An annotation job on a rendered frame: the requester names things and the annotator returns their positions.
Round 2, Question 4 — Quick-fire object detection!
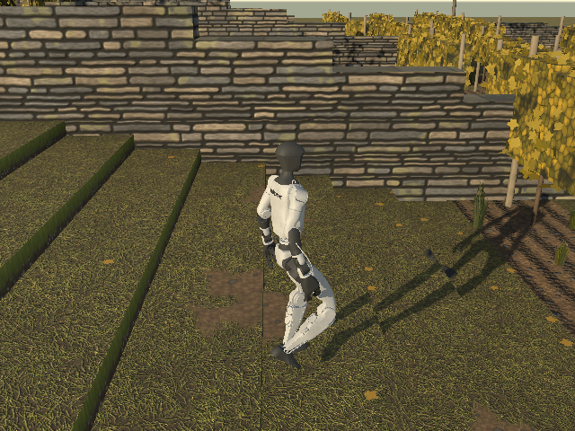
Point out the robot left upper arm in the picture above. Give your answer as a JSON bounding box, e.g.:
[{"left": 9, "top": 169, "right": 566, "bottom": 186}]
[{"left": 257, "top": 175, "right": 278, "bottom": 219}]

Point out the left robot forearm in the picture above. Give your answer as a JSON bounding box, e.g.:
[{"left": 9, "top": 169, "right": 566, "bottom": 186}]
[{"left": 257, "top": 213, "right": 274, "bottom": 245}]

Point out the right robot forearm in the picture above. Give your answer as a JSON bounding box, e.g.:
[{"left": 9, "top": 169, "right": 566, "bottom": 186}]
[{"left": 287, "top": 228, "right": 311, "bottom": 278}]

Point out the right robot foot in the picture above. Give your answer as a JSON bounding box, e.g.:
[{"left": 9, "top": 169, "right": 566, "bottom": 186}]
[{"left": 270, "top": 346, "right": 301, "bottom": 369}]

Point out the robot right upper arm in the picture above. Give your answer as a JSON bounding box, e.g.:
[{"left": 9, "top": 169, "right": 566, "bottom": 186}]
[{"left": 284, "top": 185, "right": 308, "bottom": 239}]

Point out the robot torso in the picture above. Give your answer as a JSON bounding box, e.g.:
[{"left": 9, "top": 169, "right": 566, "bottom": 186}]
[{"left": 270, "top": 179, "right": 305, "bottom": 271}]

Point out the left robot hand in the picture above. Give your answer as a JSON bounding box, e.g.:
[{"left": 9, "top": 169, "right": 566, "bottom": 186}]
[{"left": 262, "top": 242, "right": 277, "bottom": 269}]

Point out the right robot hand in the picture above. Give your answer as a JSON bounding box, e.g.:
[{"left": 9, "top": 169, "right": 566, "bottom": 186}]
[{"left": 300, "top": 275, "right": 321, "bottom": 302}]

